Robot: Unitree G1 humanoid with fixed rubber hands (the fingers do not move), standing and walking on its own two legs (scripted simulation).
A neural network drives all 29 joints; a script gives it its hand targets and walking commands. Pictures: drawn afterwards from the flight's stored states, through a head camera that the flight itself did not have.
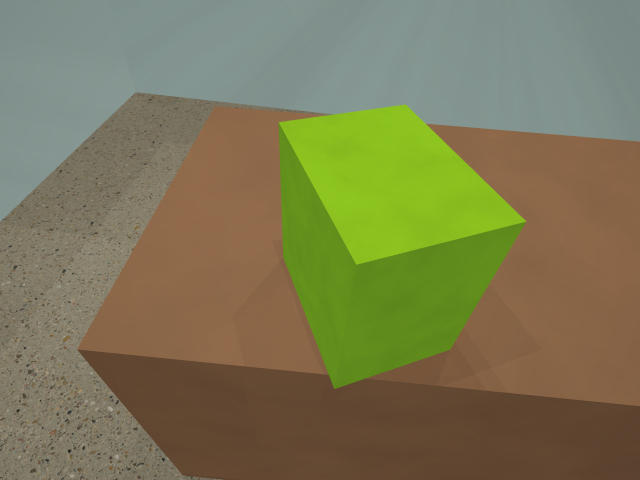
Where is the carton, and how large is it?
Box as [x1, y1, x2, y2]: [279, 105, 525, 388]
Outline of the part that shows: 406,105 279,122 283,257 334,388 449,349 525,222 495,191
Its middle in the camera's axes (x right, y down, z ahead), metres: +0.07 +0.01 +0.55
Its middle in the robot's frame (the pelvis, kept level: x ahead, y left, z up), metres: +0.43 -0.05 +0.08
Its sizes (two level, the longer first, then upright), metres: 0.255 0.189 0.268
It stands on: a pedestal, 0.73 m high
